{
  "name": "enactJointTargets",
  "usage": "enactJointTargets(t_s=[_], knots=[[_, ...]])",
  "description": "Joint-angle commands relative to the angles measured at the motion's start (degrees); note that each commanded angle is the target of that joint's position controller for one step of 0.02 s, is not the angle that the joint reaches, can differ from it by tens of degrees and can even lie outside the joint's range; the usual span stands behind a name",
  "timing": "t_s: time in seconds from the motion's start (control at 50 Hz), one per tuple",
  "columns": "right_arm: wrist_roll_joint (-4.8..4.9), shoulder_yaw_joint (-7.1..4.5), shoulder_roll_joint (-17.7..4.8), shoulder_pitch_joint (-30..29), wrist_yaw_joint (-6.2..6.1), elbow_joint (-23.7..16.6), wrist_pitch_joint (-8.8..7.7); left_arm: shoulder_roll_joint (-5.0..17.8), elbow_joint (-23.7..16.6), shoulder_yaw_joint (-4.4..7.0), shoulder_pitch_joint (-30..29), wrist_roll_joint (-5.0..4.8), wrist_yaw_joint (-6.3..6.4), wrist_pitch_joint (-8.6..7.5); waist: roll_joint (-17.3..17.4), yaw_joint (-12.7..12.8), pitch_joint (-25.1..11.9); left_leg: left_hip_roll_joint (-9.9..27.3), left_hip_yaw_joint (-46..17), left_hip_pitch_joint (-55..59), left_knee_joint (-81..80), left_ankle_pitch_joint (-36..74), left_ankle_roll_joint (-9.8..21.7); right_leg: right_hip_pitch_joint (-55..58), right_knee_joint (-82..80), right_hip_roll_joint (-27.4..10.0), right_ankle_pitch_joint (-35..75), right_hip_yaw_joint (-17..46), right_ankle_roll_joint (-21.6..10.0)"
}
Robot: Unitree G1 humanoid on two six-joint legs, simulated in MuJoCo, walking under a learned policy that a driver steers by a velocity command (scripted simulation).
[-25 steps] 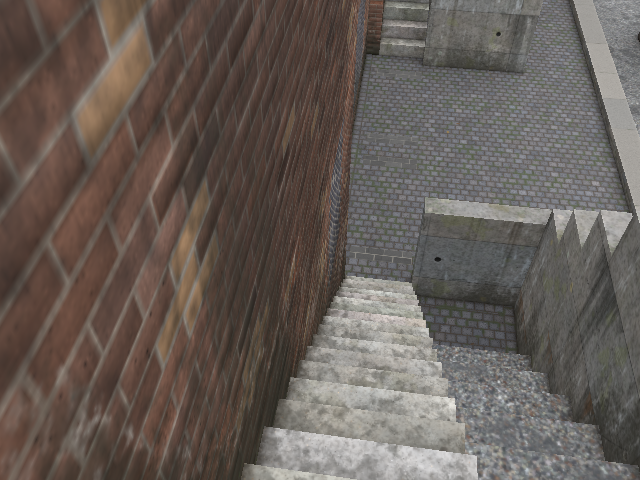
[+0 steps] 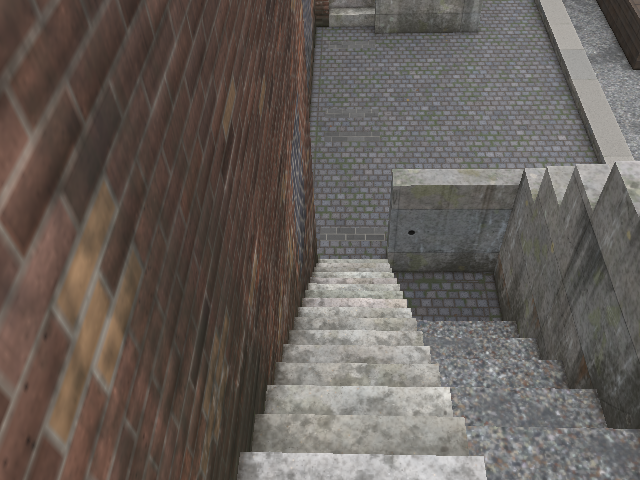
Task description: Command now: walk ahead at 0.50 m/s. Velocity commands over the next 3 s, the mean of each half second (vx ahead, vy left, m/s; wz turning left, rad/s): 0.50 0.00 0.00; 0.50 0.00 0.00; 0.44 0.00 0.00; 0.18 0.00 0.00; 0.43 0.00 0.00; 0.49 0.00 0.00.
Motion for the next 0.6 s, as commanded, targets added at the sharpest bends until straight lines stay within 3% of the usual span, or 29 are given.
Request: enactJointTargets(t_s=[0.02, 0.04, 0.06, 0.08, 0.1, 0.12, 0.14, 0.16, 0.18, 0.2, 0.22, 0.24, 0.26, 0.28, 0.3, 0.32, 0.34, 0.36, 0.38, 0.4, 0.42, 0.44, 0.46, 0.48, 0.5, 0.52, 0.54, 0.56, 0.6], knots=[[0.99, 0.34, -4.3, -2.0, -2.11, -3.2, -4.11, 4.7, -0.7, 1.07, 1.5, 2.0, -1.39, 0.16, 2.8, 1.5, 2.4, 13.8, -18.6, -6.2, -3.2, 14.7, 9.7, 3.5, -13.7, -1.1, 17.5, 3.3, -0.8], [1.6, 1.38, -1.7, 6.6, -3.31, -0.1, -4.0, 3.8, -1.8, 0.74, -3.0, 2.0, -0.51, 0.14, 3.3, -2.5, 3.0, 16.9, -23.3, 7.3, 1.6, 14.3, 10.3, -8.3, -21.0, -2.4, 19.1, 4.4, -0.4], [1.51, 1.57, -0.6, 13.7, -4.11, 2.5, -3.43, 3.2, -2.9, 0.54, -7.9, 1.16, 0.25, -0.14, 4.5, -6.1, 4.2, 18.8, -29.1, 17.8, 5.5, 12.7, 11.4, -18.7, -25.2, -2.5, 15.2, 4.9, 0.4], [2.64, 2.12, 0.5, 11.1, -4.82, -0.3, -2.51, 3.6, -0.2, 0.14, -7.9, -0.41, 0.04, -0.34, -1.8, -6.7, 3.8, 15.3, -23.4, 10.2, 9.4, 4.5, 9.2, -6.4, -44.2, -2.8, 35.3, 4.0, 0.7], [1.45, 2.22, -1.8, 6.0, -3.47, -2.9, -1.15, 3.0, 0.4, -0.03, -8.4, -0.89, 0.59, 0.12, 2.5, -4.0, 6.8, 11.0, -17.3, -13.3, 6.0, -3.5, 8.1, 17.8, -45.9, 1.0, 38.4, -3.2, -0.5], [0.45, 1.77, -3.6, 3.5, -1.71, -4.1, -0.15, 3.9, 1.6, 0.37, -3.8, -1.43, 0.86, 0.43, 5.9, -1.7, 8.7, 11.3, -16.5, -24.6, 1.6, -13.1, 8.5, 29.1, -39.7, 4.2, 35.4, -7.6, -0.2], [-0.16, 1.26, -5.3, 0.6, 0.07, -6.1, -0.49, 4.5, 4.3, 0.74, 5.1, 0.19, 1.17, 0.48, 8.0, 2.0, 8.9, 12.1, -18.4, -30.2, 3.3, -12.6, 8.3, 37.3, -30.7, 4.8, 34.3, -6.2, 0.2], [1.09, 1.03, -5.8, -0.8, 0.71, -7.2, -0.53, 6.0, 5.6, 1.36, 8.9, 0.72, 1.6, 0.52, 7.1, 3.7, 11.6, 13.5, -18.6, -26.1, 6.3, -8.5, 7.3, 34.8, -35.2, 4.0, 27.2, -5.2, 0.1], [1.58, 1.09, -5.8, -0.9, 0.59, -7.5, -0.13, 7.7, 5.0, 1.77, 6.4, 0.57, 2.2, 0.59, 5.4, 2.0, 13.5, 15.2, -21.1, -17.8, 10.2, -6.4, 6.0, 31.4, -44.7, 2.2, 23.7, -4.5, -0.5], [1.97, 0.41, -8.2, -2.2, 0.35, -7.5, 1.59, 8.3, 4.0, 2.18, 5.1, -1.88, 2.4, -0.01, 1.5, 1.6, 12.2, 15.9, -22.8, -7.1, 18.1, -10.3, 4.2, 31.0, -63.4, -0.3, 17.6, -2.2, -2.0], [-2.46, 0.23, -9.7, -1.1, 2.23, -4.5, 2.24, 9.3, 9.8, 3.11, 20.4, -1.19, 2.83, -0.5, 3.2, 6.5, 5.4, 15.5, -21.2, -10.7, 32.2, 7.1, 1.4, 51.0, -54.6, 0.2, 31.4, -3.4, -3.6], [1.04, -0.16, -9.1, -2.0, 3.28, -3.2, 3.12, 14.8, 10.9, 6.36, 25.5, -3.62, 2.97, -0.93, -3.5, 10.6, 5.7, 9.0, -16.8, -4.6, 51.1, 5.0, -1.2, 51.1, -79.4, -0.5, 19.7, -1.6, -6.1], [1.15, 0.4, -3.8, 10.9, 6.31, -0.9, 3.29, 20.6, 14.0, 8.39, 33.1, -3.14, 2.44, -1.65, -17.6, 8.3, -10.1, -0.7, -8.5, -24.8, 77.1, -14.1, -3.4, 83.1, -48.9, -7.7, 63.8, -1.0, -15.5], [3.21, 0.01, -4.3, 9.2, 7.27, -5.2, 2.34, 22.2, 15.0, 8.99, 34.7, -3.16, 1.87, -1.67, -13.4, 7.8, -11.9, -3.1, -8.1, -45.4, 91.0, -21.0, -4.1, 91.5, -42.5, -11.5, 69.6, 7.7, -19.2], [3.62, -0.08, -5.1, 1.5, 6.08, -9.4, 2.25, 20.7, 14.0, 9.51, 32.1, -0.55, 1.64, -1.77, -7.1, 10.0, -7.5, -1.9, -11.0, -55.0, 85.3, -13.8, -4.1, 87.8, -41.8, -11.0, 61.2, 9.0, -18.5], [4.62, -0.36, -4.6, 0.0, 4.94, -12.0, 1.71, 19.3, 15.1, 8.81, 32.2, 0.03, 0.66, -1.56, -4.5, 8.8, -4.0, -0.2, -13.0, -58.7, 84.0, -9.8, -4.2, 78.7, -44.0, -14.9, 50.4, 13.2, -20.8], [3.88, 0.58, -0.5, -0.2, 4.17, -13.9, 1.68, 15.9, 14.8, 7.85, 25.5, 0.86, 1.02, -1.64, -1.3, 5.8, 2.0, 6.4, -20.7, -63.8, 74.0, 5.0, -1.6, 69.3, -51.5, -20.0, 13.5, 22.9, -22.4], [3.3, 1.75, 3.1, 2.4, 3.25, -11.9, 2.85, 9.9, 16.3, 5.55, 25.6, 2.38, 1.23, -1.54, 2.0, 1.8, 9.3, 9.8, -21.4, -58.7, 73.2, 13.1, -0.6, 52.0, -56.5, -20.3, 4.6, 24.6, -22.7], [0.6, 3.22, 5.7, 1.7, 3.03, -11.8, 3.69, 0.6, 15.8, 3.04, 22.5, 1.12, 3.68, -3.27, 4.4, -0.1, 13.3, 13.1, -20.7, -58.2, 54.0, 27.0, 0.1, 43.3, -57.0, -11.8, -6.8, 16.8, -16.8], [-0.28, 3.21, 5.4, 1.4, 3.67, -12.0, 4.81, -0.7, 17.1, 2.34, 22.9, -0.11, 5.37, -4.72, 0.6, -0.3, 13.9, 12.8, -17.1, -55.3, 50.1, 29.9, -0.1, 37.1, -58.0, -8.5, -13.5, 15.8, -16.5], [0.3, 2.96, 3.5, 1.4, 4.88, -11.1, 5.89, -0.3, 17.0, 2.17, 21.0, -1.99, 6.06, -6.06, 1.9, 0.1, 15.4, 11.6, -14.9, -50.0, 39.0, 43.4, -1.3, 26.0, -59.7, -6.2, -17.6, 12.8, -16.5], [0.06, 2.48, 1.8, -5.0, 6.0, -12.2, 6.65, 1.0, 17.3, 1.66, 21.5, -1.85, 6.42, -7.28, -0.2, 1.3, 14.9, 12.4, -12.4, -44.0, 33.7, 49.9, -2.4, 19.3, -60.8, -4.9, -25.0, 11.4, -15.7], [0.15, 2.79, 1.7, -7.0, 7.19, -13.0, 6.86, 4.9, 18.3, 1.73, 19.9, 0.42, 6.48, -8.19, -4.2, 0.2, 14.3, 12.2, -11.7, -40.4, 38.0, 51.5, -2.6, 15.8, -59.3, -3.9, -28.0, 12.1, -15.3], [-0.26, 2.17, -1.1, -9.8, 7.08, -14.9, 6.52, 7.2, 18.5, 2.3, 21.3, 0.2, 7.38, -9.1, -2.0, 2.0, 12.0, 10.7, -13.4, -46.0, 31.3, 56.1, -3.1, 23.6, -56.7, -3.9, -24.9, 12.7, -14.7], [-0.23, 2.16, -2.5, -14.0, 6.34, -15.9, 6.0, 8.0, 19.1, 1.8, 23.7, 0.8, 7.81, -9.62, -2.0, 3.9, 11.4, 10.5, -15.3, -49.6, 27.6, 57.8, -3.1, 29.9, -55.1, -5.0, -23.6, 15.0, -14.3], [-0.27, 2.21, -3.3, -14.9, 5.39, -16.3, 5.43, 8.7, 16.9, 1.7, 21.2, 0.62, 8.11, -9.63, -0.1, 3.8, 9.6, 9.3, -14.0, -44.2, 18.2, 64.7, -2.9, 29.3, -53.1, -3.4, -21.7, 12.3, -13.6], [-0.93, 2.14, -3.8, -18.1, 4.99, -16.4, 4.98, 8.6, 15.9, 1.02, 20.6, 0.23, 7.81, -9.72, -1.6, 3.5, 9.1, 9.6, -12.1, -36.1, 16.8, 65.1, -2.9, 24.7, -52.9, -2.5, -24.3, 11.7, -13.6], [-1.43, 2.13, -4.0, -17.2, 4.95, -16.3, 5.13, 8.4, 16.1, 0.67, 21.4, 0.27, 7.49, -9.41, -3.7, 3.2, 9.2, 9.0, -11.0, -33.6, 17.8, 62.6, -3.0, 24.1, -53.0, -2.7, -28.4, 11.6, -13.9], [-1.62, 2.14, -4.9, -18.8, 4.79, -15.4, 4.37, 8.0, 17.0, 0.13, 25.3, -0.37, 7.5, -8.35, -0.8, 5.2, 12.1, 8.9, -14.1, -38.9, 14.3, 59.4, -3.3, 33.0, -49.3, -3.4, -29.8, 14.9, -14.9]])
Next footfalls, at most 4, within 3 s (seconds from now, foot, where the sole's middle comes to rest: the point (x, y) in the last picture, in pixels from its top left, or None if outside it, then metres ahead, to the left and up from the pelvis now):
0.24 right None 0.22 -0.17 -0.95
0.88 left None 0.46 0.02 -1.16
1.22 right None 0.68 -0.16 -1.38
1.64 left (328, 446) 0.91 0.01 -1.59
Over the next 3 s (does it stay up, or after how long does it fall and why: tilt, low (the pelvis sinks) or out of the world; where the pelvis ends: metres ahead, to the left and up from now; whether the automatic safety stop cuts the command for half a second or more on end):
stays up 1.37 -0.21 -1.31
